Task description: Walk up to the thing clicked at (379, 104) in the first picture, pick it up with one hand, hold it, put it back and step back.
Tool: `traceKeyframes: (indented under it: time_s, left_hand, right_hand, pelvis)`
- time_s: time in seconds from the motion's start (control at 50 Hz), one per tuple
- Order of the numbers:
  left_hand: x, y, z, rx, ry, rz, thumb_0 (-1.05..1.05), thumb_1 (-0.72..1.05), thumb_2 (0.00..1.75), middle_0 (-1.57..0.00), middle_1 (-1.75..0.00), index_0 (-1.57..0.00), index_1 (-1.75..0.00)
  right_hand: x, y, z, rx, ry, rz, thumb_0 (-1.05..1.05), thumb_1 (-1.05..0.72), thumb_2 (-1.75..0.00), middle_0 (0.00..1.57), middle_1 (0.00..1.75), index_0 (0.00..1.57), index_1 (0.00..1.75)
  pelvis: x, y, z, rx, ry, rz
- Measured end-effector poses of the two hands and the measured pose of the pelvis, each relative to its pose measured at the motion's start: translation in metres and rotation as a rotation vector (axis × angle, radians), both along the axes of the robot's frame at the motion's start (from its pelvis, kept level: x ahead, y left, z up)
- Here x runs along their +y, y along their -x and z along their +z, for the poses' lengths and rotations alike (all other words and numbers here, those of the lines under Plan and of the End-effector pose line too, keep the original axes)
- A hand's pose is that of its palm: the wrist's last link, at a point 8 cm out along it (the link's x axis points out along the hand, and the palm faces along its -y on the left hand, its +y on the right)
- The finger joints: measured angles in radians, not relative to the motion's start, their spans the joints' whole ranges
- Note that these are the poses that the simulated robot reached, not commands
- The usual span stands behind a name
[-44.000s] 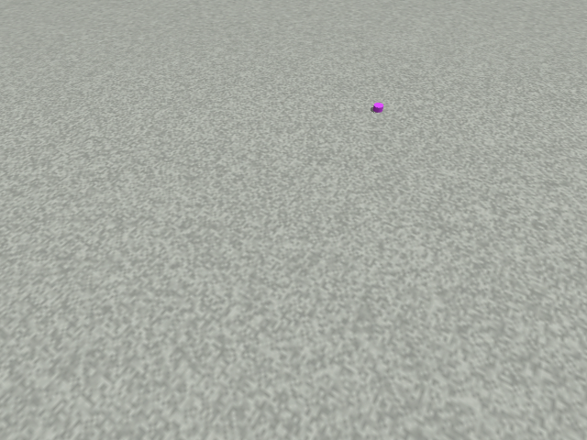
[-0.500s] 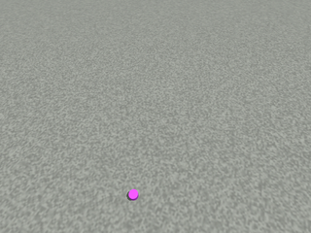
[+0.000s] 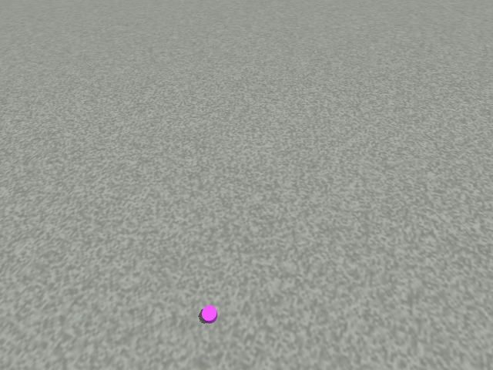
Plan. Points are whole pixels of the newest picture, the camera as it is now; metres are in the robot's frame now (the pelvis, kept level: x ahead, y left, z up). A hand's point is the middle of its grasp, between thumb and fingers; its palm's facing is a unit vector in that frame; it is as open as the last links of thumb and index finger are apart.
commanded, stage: stand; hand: left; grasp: from above
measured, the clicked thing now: (209, 314) +0.44 +0.21 -0.76
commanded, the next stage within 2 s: step back in 1.46 s
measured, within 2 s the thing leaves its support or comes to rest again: neither
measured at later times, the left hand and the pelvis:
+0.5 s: hand out of the picture +0.08 +0.23 -0.16, palm faces +0.03 -0.94 -0.34, open 7.4 cm; pelvis +0.01 -0.01 +0.00, yaw +0 degrees
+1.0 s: hand out of the picture +0.08 +0.23 -0.15, palm faces +0.01 -0.94 -0.34, open 7.4 cm; pelvis +0.01 -0.01 +0.00, yaw +0 degrees
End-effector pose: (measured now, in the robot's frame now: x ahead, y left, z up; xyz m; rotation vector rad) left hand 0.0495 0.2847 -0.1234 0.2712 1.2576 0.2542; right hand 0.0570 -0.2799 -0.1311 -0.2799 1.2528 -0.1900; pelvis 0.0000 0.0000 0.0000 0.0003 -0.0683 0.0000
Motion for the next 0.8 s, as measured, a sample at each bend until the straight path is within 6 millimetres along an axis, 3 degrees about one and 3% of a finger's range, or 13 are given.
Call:
traceKeyframes:
  time_s: [0.56, 0.8]
  left_hand:
    - [-0.007, -0.024, 0.004, -0.019, -0.001, -0.019, 0.01, 0.91, 0.89, -0.21, -0.30, -0.20, -0.30]
    - [-0.006, -0.026, 0.006, -0.023, -0.005, -0.028, 0.01, 0.91, 0.89, -0.21, -0.30, -0.20, -0.30]
  right_hand:
    - [-0.016, -0.013, 0.003, -0.001, 0.010, 0.009, 0.01, -0.91, -0.90, 0.21, 0.30, 0.21, 0.30]
    - [-0.019, -0.014, 0.004, -0.003, 0.010, 0.010, 0.01, -0.91, -0.90, 0.21, 0.30, 0.21, 0.30]
  pelvis:
    - [-0.011, -0.007, 0.001, 0.016, 0.001, -0.003]
    - [-0.012, -0.008, 0.002, 0.019, 0.000, -0.005]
